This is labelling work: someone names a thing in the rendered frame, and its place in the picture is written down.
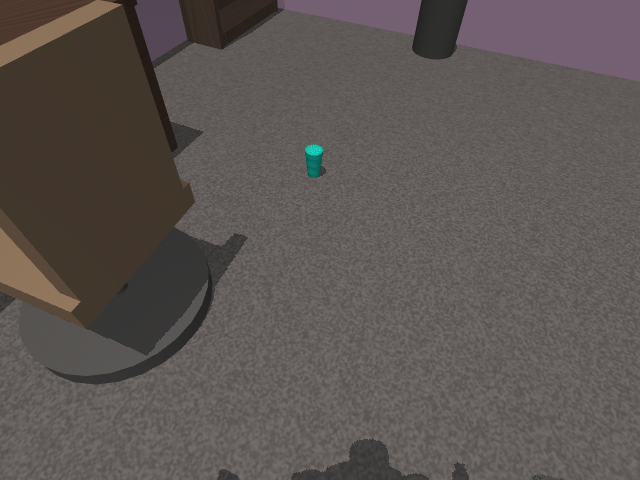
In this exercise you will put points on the office chair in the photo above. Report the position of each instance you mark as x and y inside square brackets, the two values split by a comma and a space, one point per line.
[89, 197]

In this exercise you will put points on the desk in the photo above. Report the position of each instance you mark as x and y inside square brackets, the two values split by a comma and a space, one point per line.
[18, 17]

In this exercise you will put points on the bookshelf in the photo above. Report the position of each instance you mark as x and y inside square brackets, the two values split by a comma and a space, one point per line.
[216, 23]

